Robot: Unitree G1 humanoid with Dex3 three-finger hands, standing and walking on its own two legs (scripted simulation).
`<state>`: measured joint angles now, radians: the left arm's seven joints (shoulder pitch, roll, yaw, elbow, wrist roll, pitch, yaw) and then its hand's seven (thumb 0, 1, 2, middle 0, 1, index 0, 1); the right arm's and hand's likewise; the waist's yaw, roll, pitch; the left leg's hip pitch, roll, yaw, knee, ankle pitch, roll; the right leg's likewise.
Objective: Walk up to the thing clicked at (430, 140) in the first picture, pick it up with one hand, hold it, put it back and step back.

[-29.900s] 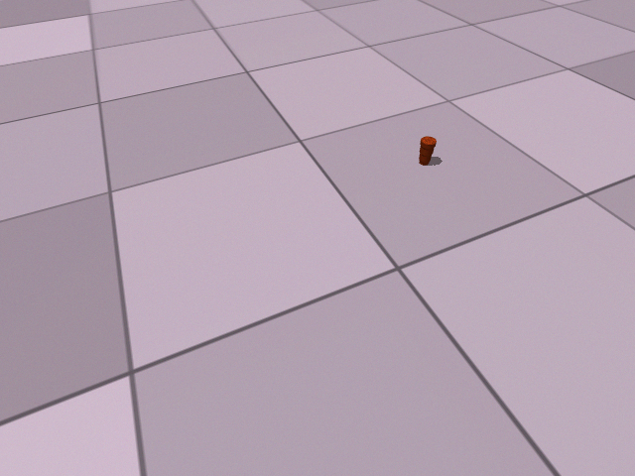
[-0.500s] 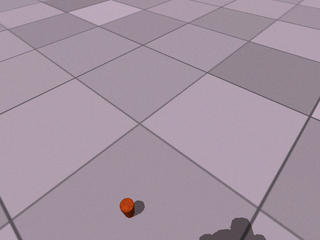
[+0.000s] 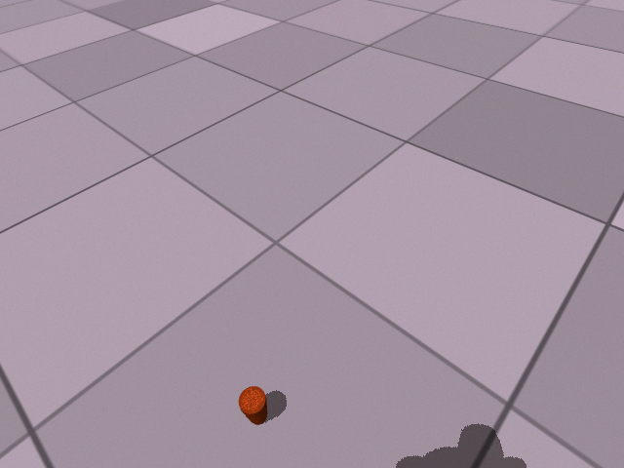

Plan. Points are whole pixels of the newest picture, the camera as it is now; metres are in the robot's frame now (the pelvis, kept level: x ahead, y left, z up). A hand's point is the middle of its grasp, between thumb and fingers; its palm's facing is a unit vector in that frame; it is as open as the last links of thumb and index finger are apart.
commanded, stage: stand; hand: left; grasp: from the side
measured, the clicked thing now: (255, 408) +0.46 +0.24 -0.71
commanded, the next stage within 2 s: step back in 1.12 s
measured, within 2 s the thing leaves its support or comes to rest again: neither
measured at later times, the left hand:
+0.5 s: hand out of the picture +0.10 +0.24 -0.15, palm faces -0.02 -0.94 -0.34, open 7.4 cm
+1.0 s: hand out of the picture +0.11 +0.24 -0.15, palm faces -0.03 -0.94 -0.34, open 7.4 cm
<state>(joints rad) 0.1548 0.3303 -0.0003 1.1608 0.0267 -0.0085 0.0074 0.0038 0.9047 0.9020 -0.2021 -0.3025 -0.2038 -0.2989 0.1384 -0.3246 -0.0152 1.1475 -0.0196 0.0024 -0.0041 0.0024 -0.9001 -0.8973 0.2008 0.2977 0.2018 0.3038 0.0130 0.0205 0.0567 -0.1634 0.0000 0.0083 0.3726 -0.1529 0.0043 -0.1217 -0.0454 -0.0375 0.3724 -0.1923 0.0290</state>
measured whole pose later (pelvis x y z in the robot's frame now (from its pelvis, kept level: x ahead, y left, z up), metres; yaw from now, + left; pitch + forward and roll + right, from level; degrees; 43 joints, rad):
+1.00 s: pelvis +0.03 +0.00 +0.00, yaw -1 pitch -2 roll +0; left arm 0.10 0.33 0.01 1.15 0.02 -0.01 0.00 0.00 0.91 0.90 -0.20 -0.30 -0.20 -0.30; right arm 0.10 -0.34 0.00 1.15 -0.01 -0.01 -0.01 0.00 -0.90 -0.90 0.20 0.30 0.20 0.30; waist 0.00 0.01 0.05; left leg -0.11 0.01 0.02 0.32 -0.17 0.00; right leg -0.07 -0.04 -0.03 0.31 -0.20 0.03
